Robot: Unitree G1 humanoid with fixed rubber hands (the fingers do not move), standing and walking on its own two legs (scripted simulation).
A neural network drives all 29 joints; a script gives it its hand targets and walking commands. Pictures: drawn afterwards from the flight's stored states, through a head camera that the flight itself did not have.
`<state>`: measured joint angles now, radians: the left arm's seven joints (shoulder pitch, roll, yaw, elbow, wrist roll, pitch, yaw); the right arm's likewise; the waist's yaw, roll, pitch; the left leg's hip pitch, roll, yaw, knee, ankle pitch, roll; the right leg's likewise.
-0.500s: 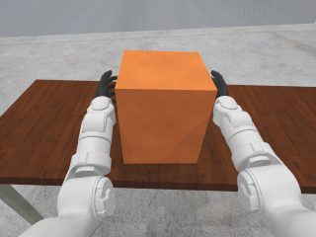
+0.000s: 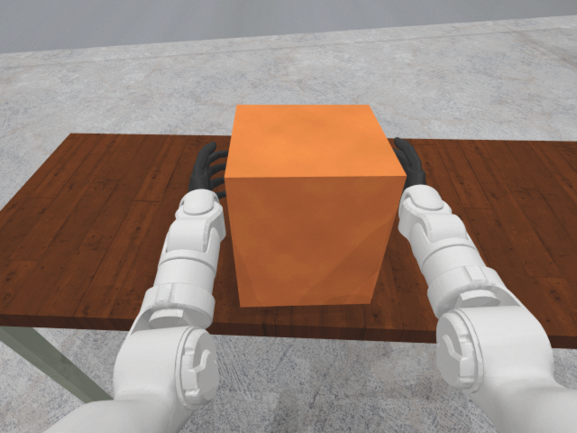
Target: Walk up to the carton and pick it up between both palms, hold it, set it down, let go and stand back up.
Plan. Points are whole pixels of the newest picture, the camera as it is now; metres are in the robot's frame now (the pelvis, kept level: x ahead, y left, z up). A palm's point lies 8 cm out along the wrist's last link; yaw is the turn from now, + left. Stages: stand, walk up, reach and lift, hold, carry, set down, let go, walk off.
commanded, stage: set down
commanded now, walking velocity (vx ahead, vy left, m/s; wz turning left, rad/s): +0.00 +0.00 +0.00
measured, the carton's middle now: (304, 205) +0.43 +0.00 +0.09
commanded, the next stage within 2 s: none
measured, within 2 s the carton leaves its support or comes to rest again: rests again in 0.80 s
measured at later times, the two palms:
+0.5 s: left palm (202, 210) +0.39 +0.15 +0.12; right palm (404, 203) +0.40 -0.15 +0.12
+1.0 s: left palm (199, 220) +0.38 +0.15 +0.11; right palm (402, 211) +0.39 -0.15 +0.11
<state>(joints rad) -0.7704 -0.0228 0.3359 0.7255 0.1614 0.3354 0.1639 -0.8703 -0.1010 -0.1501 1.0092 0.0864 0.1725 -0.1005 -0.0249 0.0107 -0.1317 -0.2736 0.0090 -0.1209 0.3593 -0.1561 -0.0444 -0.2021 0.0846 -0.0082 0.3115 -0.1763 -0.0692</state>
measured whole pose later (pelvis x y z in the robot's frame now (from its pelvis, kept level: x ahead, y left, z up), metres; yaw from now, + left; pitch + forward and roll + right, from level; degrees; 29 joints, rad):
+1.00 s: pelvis -0.01 +0.00 +0.00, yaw -2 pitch +2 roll +0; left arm -0.69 -0.11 0.44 0.67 0.33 0.19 0.11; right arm -0.78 0.03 -0.50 0.98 -0.23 -0.04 0.02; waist 0.01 -0.05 -0.07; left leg -0.23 0.01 -0.07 0.31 -0.13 -0.04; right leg -0.19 0.07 -0.01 0.31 -0.17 -0.07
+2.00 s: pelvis +0.00 +0.01 +0.00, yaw -4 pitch +0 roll +1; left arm -0.63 -0.19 0.53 0.56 0.42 0.15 0.07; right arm -0.72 0.10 -0.58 0.85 -0.36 -0.11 0.09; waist 0.02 -0.04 0.01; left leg -0.14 0.01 0.01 0.29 -0.14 -0.02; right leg -0.13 0.04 -0.01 0.32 -0.19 -0.05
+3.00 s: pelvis -0.03 +0.00 -0.01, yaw -4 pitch +12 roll +0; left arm -0.83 0.20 0.11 0.60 -0.19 0.47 0.20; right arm -0.92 -0.38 0.03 0.90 0.38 0.24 0.01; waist 0.06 -0.01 -0.14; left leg -0.49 0.04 -0.01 0.41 -0.13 -0.04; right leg -0.47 0.07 -0.03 0.41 -0.15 -0.07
